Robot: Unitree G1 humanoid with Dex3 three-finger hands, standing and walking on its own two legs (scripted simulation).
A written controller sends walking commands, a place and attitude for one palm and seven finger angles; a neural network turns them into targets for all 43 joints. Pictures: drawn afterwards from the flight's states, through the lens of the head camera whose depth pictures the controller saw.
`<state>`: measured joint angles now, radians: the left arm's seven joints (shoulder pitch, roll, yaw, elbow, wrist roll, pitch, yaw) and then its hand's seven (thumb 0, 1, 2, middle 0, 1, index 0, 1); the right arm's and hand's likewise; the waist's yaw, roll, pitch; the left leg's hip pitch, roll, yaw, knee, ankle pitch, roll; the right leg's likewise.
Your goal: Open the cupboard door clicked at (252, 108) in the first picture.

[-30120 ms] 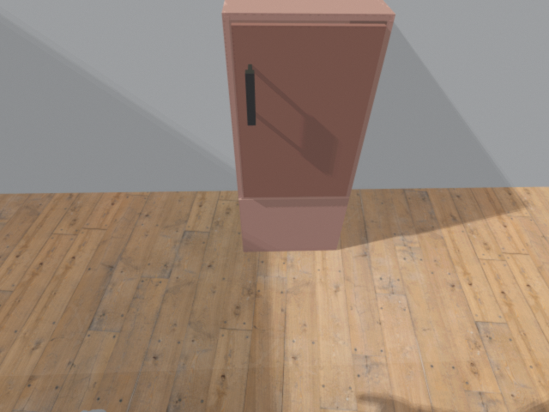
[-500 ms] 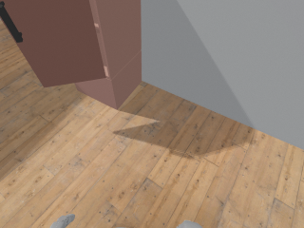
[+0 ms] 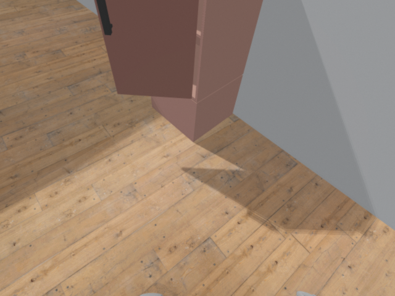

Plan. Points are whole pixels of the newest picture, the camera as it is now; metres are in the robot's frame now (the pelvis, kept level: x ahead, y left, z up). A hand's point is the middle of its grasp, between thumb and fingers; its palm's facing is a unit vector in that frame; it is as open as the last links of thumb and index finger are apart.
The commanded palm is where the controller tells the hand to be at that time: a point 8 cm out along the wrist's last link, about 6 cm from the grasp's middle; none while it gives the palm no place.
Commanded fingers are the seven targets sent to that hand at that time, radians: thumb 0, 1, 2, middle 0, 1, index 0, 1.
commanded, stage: take the last steps up to it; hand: left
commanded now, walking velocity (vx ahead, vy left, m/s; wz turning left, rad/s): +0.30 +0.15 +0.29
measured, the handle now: (105, 10) +1.00 +0.43 +0.04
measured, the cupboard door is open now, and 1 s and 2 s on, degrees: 45 45 45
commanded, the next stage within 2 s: come to a stop and stand still in 1.44 s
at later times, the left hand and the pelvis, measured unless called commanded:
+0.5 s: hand out of the picture +0.07 +0.18 -0.14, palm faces +0.18 -0.96 -0.22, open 7.4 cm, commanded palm none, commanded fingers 0.00 0.90 0.90 -0.20 -0.30 -0.20 -0.30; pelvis +0.06 +0.00 +0.02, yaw +7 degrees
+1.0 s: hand (72, 257) +0.20 +0.31 -0.16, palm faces +0.22 -0.96 -0.19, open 7.4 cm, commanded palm none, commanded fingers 0.00 0.90 0.90 -0.20 -0.30 -0.20 -0.30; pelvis +0.21 +0.12 +0.01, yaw +8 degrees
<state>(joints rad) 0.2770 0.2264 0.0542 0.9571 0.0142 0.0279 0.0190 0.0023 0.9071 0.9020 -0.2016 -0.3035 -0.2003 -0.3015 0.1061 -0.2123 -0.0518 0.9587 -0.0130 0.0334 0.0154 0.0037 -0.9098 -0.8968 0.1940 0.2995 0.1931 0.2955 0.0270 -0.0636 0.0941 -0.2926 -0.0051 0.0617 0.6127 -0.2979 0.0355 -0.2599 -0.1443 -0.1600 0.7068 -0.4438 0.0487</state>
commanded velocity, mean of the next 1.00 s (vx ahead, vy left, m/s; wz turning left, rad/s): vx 0.30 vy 0.11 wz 0.07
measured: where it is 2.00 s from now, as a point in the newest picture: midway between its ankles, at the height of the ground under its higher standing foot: (161, 233)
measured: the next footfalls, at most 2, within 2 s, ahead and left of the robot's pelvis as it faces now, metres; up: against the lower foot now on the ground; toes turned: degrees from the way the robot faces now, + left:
right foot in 0.36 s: +0.09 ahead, -0.12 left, +0.00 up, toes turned -2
left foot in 0.78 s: +0.27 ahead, +0.23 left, +0.00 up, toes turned +18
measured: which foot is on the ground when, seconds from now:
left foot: down 0.00-0.36, up 0.38-0.76, down 0.78-1.00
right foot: up 0.00-0.34, down 0.36-0.78, up 0.80-1.00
